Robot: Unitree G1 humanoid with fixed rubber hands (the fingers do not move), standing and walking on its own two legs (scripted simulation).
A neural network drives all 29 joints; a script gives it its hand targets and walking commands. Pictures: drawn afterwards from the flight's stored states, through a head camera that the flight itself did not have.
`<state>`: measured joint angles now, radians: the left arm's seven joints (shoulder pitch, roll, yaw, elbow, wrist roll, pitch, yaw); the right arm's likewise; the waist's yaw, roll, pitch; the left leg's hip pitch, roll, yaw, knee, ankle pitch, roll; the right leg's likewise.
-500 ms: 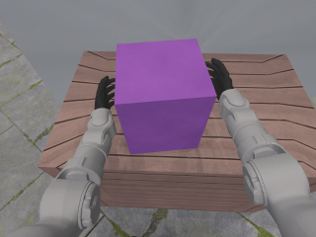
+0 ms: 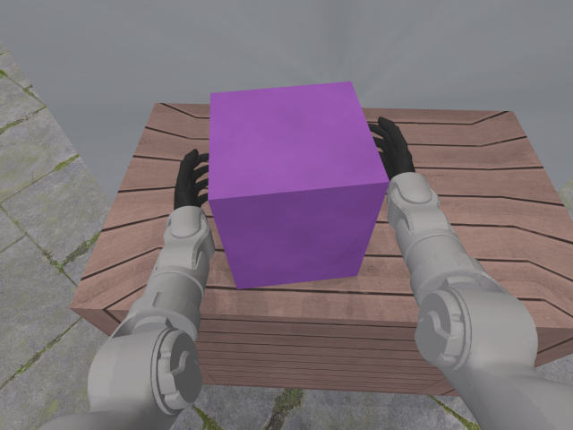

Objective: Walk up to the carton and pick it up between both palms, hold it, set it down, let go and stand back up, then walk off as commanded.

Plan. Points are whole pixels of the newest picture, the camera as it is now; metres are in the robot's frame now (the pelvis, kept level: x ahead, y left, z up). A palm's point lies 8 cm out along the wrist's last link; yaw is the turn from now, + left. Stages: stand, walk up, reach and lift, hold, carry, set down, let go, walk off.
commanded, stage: reach and lift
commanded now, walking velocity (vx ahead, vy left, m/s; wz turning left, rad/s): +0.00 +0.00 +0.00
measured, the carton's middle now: (290, 192) +0.47 +0.04 +0.03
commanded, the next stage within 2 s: none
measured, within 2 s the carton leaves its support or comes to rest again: leaves its support in 0.22 s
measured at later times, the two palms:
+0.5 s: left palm (181, 221) +0.38 +0.19 +0.06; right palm (396, 179) +0.45 -0.10 +0.11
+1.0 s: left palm (182, 219) +0.38 +0.19 +0.06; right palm (396, 177) +0.45 -0.10 +0.11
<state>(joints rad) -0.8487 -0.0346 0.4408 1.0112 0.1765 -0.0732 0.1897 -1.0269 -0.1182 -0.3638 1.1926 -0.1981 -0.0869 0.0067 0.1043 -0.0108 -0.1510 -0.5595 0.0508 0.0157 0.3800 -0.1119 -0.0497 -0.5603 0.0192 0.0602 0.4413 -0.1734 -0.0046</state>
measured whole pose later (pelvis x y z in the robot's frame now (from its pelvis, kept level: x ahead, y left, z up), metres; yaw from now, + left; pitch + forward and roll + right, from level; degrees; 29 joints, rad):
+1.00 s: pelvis +0.01 +0.00 +0.01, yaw +0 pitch +9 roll +1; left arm -0.74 -0.09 0.49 0.92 0.27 0.03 0.17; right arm -0.96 -0.03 -0.60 1.19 -0.36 -0.12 0.04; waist 0.10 -0.03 -0.10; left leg -0.38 0.05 0.02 0.36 -0.13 -0.05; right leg -0.38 0.02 0.06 0.42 -0.20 0.00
